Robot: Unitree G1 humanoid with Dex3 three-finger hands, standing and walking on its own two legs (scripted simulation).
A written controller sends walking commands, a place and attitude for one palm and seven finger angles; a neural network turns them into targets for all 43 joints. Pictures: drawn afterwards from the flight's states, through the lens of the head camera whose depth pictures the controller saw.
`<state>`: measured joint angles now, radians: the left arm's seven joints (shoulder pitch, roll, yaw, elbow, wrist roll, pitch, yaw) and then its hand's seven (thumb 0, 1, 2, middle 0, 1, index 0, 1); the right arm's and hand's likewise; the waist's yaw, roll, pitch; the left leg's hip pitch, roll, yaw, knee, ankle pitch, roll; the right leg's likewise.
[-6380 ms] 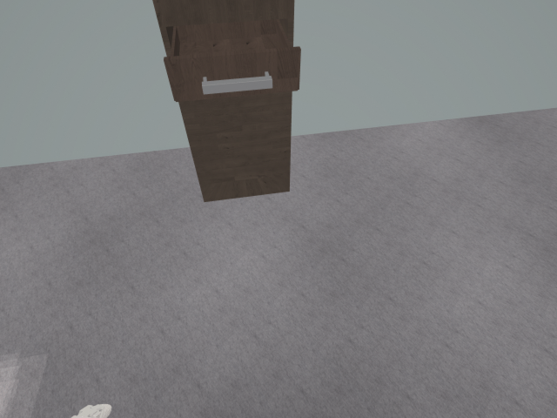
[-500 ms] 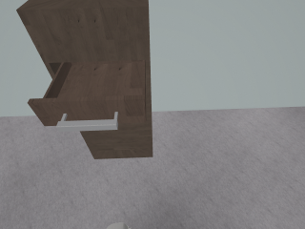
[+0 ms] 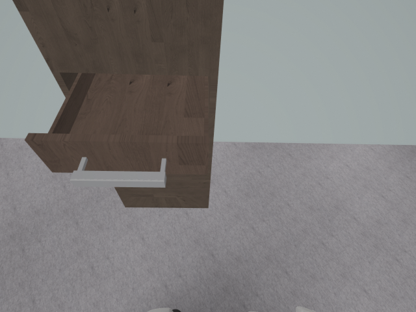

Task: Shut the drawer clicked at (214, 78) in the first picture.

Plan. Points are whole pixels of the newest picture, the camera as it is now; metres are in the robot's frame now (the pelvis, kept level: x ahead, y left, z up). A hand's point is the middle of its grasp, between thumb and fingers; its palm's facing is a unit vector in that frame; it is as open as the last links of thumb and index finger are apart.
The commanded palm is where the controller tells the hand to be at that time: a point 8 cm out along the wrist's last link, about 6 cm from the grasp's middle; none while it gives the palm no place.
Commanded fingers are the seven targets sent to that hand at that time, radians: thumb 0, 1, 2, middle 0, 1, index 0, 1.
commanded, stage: come to a stop and stand still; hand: left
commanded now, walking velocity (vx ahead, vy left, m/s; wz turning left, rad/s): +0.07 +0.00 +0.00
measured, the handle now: (122, 170) +0.39 +0.23 -0.01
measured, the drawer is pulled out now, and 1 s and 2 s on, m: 0.23 0.23 0.23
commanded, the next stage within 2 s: look again from close up in 0.98 s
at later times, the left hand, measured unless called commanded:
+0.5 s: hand out of the picture -0.02 +0.15 -0.15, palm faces +0.12 -0.96 -0.26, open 7.3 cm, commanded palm none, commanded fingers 0.00 0.90 0.90 -0.20 -0.30 -0.20 -0.30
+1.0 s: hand out of the picture -0.03 +0.17 -0.18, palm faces +0.07 -0.98 -0.17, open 7.4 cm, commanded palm none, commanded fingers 0.00 0.90 0.90 -0.20 -0.30 -0.20 -0.30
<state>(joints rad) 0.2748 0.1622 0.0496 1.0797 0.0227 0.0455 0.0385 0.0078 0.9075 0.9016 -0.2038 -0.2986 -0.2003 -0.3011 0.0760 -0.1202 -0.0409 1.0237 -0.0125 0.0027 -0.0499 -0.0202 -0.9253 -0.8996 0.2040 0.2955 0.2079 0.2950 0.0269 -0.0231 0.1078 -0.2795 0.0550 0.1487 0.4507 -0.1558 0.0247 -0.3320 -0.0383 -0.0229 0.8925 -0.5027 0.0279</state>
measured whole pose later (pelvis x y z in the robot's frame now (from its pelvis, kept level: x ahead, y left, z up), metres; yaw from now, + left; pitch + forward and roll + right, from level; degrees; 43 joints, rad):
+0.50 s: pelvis -0.03 -0.04 +0.01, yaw +3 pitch -1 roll +2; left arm 0.26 0.15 0.05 1.05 0.03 0.00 0.03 0.01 0.91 0.90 -0.21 -0.30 -0.20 -0.30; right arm 0.28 -0.22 -0.05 1.08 -0.01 0.06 -0.01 0.01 -0.91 -0.90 0.20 0.29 0.20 0.29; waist 0.03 0.01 0.06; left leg -0.30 0.03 0.04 0.73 -0.40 -0.05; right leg -0.18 -0.08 -0.07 0.42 -0.23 -0.01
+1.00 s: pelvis -0.02 +0.00 +0.00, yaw +2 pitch -1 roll +0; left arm 0.26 0.15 0.01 1.16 0.02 0.01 0.03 0.01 0.91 0.90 -0.20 -0.30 -0.20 -0.30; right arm 0.24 -0.16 -0.01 1.12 -0.01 -0.01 -0.04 0.01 -0.93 -0.90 0.20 0.29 0.20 0.29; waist 0.01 -0.03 0.03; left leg -0.11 0.02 0.07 0.40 -0.26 0.00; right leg -0.15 -0.08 -0.04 0.41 -0.23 0.06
